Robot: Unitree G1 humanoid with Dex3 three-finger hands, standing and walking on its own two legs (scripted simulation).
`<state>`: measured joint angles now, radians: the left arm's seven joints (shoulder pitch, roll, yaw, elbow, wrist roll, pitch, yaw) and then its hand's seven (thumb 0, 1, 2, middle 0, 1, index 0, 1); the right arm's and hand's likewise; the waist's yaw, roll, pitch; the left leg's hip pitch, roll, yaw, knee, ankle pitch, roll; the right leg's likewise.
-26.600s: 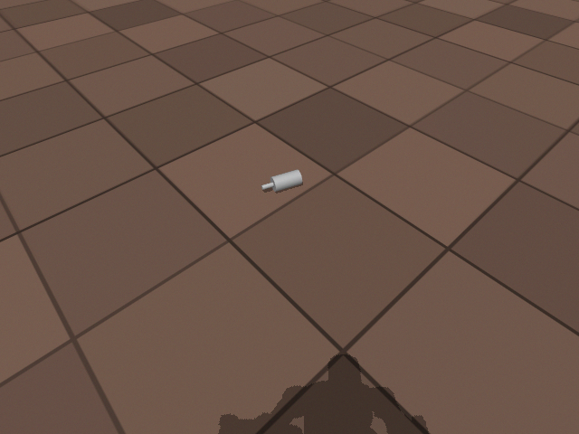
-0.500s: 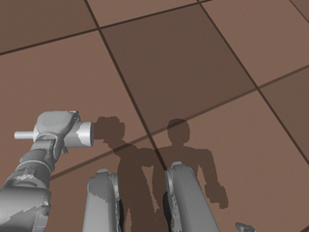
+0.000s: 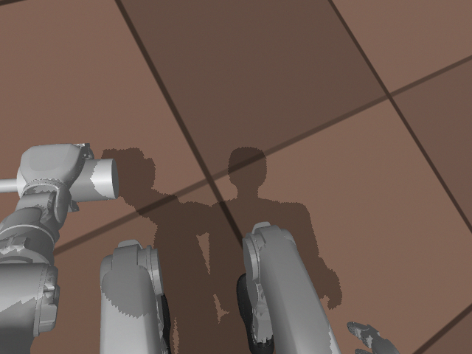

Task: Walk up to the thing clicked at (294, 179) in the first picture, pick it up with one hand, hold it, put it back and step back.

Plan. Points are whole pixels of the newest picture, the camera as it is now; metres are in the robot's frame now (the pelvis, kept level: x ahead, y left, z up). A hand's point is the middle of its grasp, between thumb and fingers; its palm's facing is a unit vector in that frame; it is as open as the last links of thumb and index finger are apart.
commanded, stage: crouch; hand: left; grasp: from above
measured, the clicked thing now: (55, 182) +0.44 +0.28 -0.21
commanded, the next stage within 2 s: lower in 0.40 s
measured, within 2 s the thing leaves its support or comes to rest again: neither
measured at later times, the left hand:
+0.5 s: hand (75, 186) +0.44 +0.25 -0.24, palm faces -0.46 -0.03 -0.89, open 10.5 cm
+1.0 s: hand (86, 189) +0.44 +0.25 -0.30, palm faces -0.45 -0.05 -0.89, open 10.5 cm
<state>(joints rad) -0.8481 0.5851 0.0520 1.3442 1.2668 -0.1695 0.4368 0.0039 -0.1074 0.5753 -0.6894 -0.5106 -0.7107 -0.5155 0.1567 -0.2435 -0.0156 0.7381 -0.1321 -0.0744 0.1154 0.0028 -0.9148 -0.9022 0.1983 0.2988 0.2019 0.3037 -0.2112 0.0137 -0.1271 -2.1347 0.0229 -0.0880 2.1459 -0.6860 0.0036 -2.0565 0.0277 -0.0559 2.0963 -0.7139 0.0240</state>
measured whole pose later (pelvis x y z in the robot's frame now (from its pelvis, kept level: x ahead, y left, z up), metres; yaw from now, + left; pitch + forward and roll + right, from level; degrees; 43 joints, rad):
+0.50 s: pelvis -0.01 +0.00 -0.05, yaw -1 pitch +36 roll -7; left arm -0.92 0.66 0.07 1.44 1.29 -0.20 0.46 0.00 -0.10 0.56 -0.69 -0.51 -0.71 -0.51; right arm 0.16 -0.26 0.02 0.76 -0.15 -0.08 0.13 0.00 -0.92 -0.90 0.20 0.30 0.20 0.30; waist -0.24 -0.01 -0.08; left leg -2.27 0.03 -0.11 2.31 -0.68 0.00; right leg -2.19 0.04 -0.07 2.25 -0.70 0.02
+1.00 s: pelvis -0.01 +0.00 -0.09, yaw -4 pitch +34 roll -8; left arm -0.91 0.73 0.12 1.47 1.31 -0.23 0.52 0.01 -0.10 0.54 -0.71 -0.47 -0.73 -0.48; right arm 0.12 -0.27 0.07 0.76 -0.18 -0.09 0.15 0.00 -0.91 -0.90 0.20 0.30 0.20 0.30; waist -0.27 -0.05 0.00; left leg -2.35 0.03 -0.15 2.45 -0.70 -0.01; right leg -2.26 0.05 -0.10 2.37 -0.71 0.03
